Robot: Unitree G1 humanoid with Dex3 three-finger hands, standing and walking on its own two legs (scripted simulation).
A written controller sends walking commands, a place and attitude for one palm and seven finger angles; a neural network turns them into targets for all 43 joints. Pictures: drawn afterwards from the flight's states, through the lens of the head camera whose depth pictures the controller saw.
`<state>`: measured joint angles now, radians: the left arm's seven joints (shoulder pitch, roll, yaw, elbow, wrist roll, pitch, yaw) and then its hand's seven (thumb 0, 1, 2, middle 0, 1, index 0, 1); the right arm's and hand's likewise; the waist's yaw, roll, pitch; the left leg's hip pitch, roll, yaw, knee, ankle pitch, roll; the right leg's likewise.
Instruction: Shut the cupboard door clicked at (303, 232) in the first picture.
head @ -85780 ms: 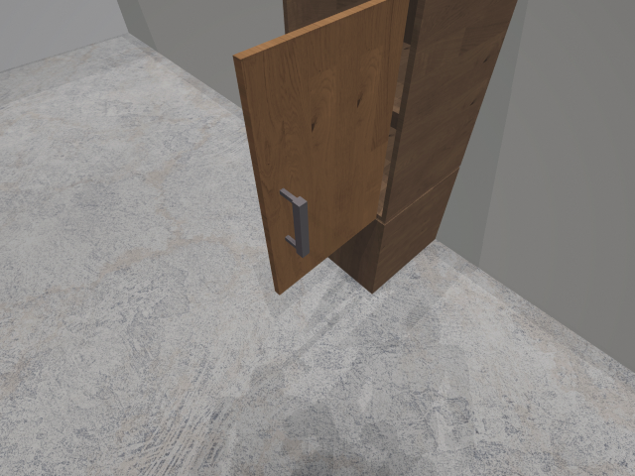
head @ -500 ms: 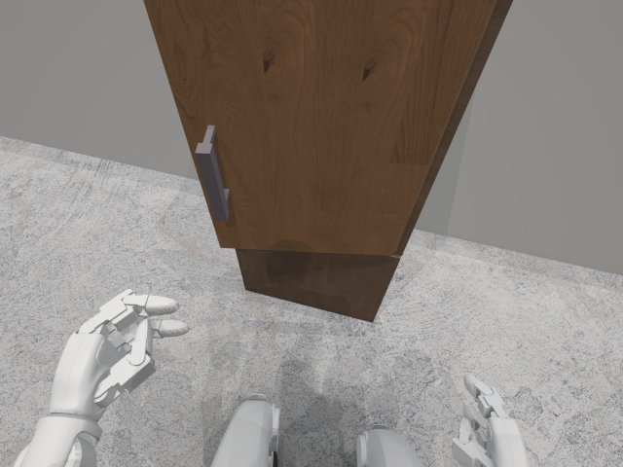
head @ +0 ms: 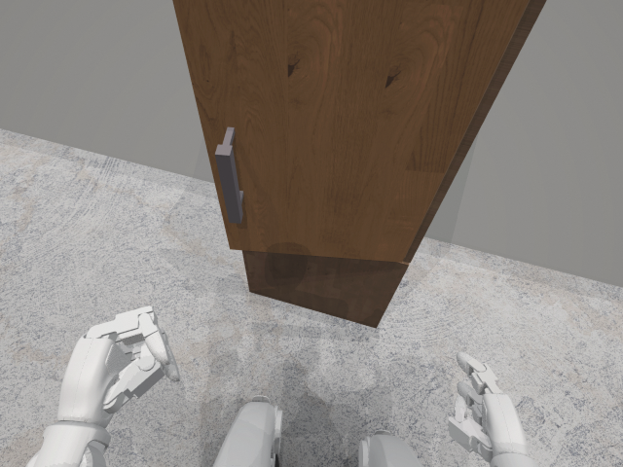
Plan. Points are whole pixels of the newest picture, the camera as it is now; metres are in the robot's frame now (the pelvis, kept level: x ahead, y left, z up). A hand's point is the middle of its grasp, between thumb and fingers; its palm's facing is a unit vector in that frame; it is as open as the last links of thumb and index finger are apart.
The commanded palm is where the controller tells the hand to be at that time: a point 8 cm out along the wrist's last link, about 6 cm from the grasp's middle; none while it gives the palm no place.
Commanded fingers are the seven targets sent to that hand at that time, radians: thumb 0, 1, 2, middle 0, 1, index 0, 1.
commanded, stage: raise the hand and make a fist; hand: left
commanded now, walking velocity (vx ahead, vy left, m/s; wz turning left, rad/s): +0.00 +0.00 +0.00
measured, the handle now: (233, 178) +0.51 +0.17 +0.03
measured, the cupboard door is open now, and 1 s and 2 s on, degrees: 13 13 13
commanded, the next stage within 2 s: bring the fist close to the handle in 0.68 s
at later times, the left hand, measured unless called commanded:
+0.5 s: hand (179, 359) +0.23 +0.17 +0.05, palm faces +0.02 -1.00 -0.05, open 3.1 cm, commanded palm +0.21 +0.22 +0.05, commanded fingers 0.00 0.90 0.90 -1.30 -1.50 -1.30 -1.50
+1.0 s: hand (191, 334) +0.26 +0.17 +0.04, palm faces +0.00 -1.00 -0.03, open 3.1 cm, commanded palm +0.25 +0.21 +0.04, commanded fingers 0.00 0.90 0.90 -1.30 -1.50 -1.30 -1.50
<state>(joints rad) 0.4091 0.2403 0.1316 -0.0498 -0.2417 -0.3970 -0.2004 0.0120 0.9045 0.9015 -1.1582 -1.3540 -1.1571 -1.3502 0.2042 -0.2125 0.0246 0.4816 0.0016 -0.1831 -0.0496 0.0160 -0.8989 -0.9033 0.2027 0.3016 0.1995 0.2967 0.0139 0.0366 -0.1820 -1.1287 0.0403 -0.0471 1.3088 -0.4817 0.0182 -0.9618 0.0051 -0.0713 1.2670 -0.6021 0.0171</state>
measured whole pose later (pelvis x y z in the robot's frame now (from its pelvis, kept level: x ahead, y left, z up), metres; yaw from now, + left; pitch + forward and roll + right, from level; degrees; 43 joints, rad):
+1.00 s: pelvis +0.00 -0.02 -0.01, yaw +0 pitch +18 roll -4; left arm 0.24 0.23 0.13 0.07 -0.25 -0.41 -0.22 0.01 0.90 0.90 -1.30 -1.51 -1.30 -1.50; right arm 0.22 -0.24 0.02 0.52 0.01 -0.16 -0.06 0.02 -0.90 -0.90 0.20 0.30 0.20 0.30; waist 0.01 0.05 -0.19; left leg -1.17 0.05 -0.06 1.35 -0.50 0.00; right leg -1.01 0.01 -0.08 1.32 -0.63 -0.01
